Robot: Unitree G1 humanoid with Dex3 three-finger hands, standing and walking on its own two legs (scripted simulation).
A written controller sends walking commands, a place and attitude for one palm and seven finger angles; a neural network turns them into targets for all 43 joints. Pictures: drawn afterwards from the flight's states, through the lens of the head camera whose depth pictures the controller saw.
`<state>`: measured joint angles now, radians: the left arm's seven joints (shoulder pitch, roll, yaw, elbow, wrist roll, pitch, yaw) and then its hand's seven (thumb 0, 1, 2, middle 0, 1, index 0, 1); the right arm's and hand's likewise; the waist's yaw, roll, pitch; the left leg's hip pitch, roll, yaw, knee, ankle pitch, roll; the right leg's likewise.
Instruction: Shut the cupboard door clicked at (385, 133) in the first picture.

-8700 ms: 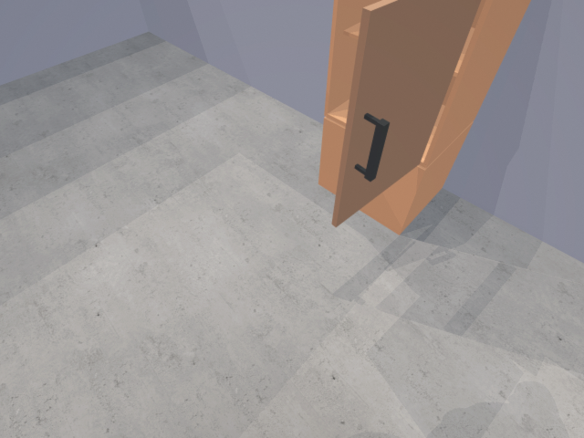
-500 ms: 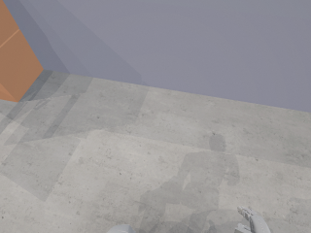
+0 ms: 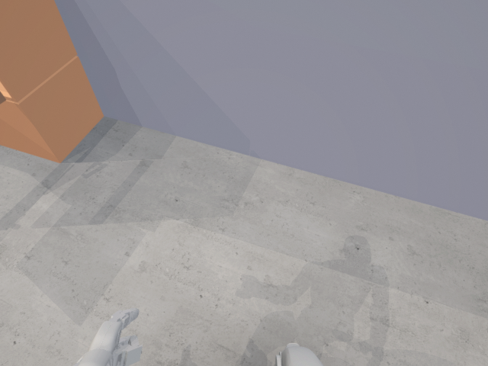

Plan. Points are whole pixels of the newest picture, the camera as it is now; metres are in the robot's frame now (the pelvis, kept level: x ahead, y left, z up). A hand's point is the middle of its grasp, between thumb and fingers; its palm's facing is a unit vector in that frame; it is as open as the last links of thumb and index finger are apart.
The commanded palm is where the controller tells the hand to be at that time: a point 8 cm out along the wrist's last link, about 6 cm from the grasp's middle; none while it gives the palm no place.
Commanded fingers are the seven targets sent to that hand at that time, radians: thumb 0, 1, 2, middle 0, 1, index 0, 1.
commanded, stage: walk to a spot facing it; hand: left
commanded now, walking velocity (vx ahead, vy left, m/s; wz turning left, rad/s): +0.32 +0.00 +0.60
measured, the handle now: out of the picture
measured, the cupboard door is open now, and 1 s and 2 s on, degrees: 84 84 84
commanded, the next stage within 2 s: turn to face it in 1.44 s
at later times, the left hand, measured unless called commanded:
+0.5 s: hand out of the picture +0.04 +0.14 -0.17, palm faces +0.39 -0.88 -0.28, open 7.3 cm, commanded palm none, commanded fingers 0.00 0.90 0.90 -0.20 -0.30 -0.20 -0.30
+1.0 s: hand (90, 265) +0.34 +0.33 -0.18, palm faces +0.50 -0.86 -0.13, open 7.3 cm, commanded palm none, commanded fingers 0.00 0.90 0.90 -0.20 -0.30 -0.20 -0.30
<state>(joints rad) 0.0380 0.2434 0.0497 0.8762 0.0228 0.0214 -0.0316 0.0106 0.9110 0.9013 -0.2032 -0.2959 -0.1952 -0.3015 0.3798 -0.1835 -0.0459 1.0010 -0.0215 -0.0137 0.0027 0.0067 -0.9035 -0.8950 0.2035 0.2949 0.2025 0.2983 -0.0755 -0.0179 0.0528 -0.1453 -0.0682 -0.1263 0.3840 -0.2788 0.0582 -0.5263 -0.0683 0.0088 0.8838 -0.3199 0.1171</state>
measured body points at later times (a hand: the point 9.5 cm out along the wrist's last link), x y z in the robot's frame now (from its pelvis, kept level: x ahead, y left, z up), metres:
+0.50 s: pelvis +0.16 -0.03 -0.01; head +0.21 -0.02 +0.44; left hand +0.02 +0.19 -0.14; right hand +0.39 -0.23 -0.14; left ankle +0.20 +0.13 -0.68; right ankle +0.08 -0.15 -0.74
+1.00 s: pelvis +0.34 +0.13 +0.00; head +0.35 +0.17 +0.44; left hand +0.31 +0.37 -0.17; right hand +0.45 -0.10 -0.14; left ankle +0.25 +0.10 -0.74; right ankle +0.49 +0.02 -0.66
